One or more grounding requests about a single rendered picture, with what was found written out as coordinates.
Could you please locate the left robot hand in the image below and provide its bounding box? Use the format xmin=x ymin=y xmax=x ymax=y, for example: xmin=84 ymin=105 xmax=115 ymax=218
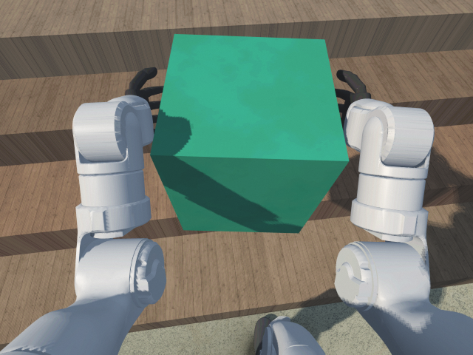
xmin=125 ymin=67 xmax=164 ymax=131

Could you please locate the robot left upper arm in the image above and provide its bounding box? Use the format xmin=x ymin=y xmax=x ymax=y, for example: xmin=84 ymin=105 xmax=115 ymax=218
xmin=0 ymin=238 xmax=166 ymax=355

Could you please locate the right robot hand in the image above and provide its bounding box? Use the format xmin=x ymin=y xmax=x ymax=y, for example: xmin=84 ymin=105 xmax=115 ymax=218
xmin=335 ymin=70 xmax=371 ymax=128

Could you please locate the robot right upper arm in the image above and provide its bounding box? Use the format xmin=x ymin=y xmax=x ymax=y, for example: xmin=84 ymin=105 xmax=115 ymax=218
xmin=335 ymin=241 xmax=473 ymax=355

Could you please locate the robot right shin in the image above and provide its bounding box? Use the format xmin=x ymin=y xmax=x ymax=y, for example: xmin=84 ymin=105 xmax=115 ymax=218
xmin=260 ymin=317 xmax=290 ymax=355

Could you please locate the right robot thigh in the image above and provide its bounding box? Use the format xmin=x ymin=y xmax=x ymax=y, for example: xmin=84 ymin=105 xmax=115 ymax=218
xmin=264 ymin=321 xmax=325 ymax=355

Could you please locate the carton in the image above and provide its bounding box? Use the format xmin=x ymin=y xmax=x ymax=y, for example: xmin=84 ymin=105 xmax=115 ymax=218
xmin=150 ymin=34 xmax=349 ymax=233

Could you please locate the robot left forearm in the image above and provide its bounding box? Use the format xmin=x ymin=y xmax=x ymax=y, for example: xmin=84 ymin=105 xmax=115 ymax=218
xmin=72 ymin=95 xmax=154 ymax=296

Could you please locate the robot right forearm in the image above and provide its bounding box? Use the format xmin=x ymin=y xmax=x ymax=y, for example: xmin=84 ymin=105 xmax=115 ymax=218
xmin=343 ymin=98 xmax=435 ymax=293

